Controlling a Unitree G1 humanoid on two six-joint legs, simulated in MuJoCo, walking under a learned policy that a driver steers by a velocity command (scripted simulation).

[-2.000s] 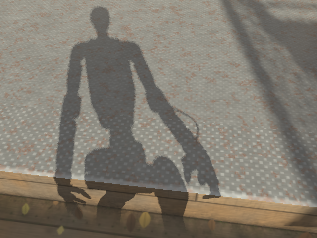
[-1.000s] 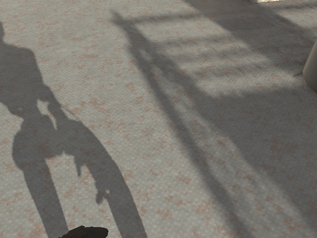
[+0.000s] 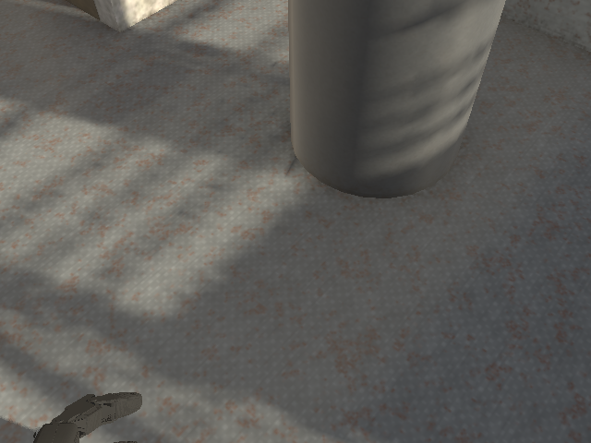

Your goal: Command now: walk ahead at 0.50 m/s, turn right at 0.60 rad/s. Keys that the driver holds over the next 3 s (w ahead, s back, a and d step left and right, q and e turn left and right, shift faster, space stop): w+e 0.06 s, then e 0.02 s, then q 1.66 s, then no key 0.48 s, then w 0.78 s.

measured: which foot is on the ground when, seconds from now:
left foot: up 0.00-0.42, down 0.44-0.88, up 0.90-1.00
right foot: down 0.00-0.46, up 0.48-0.84, down 0.86-1.00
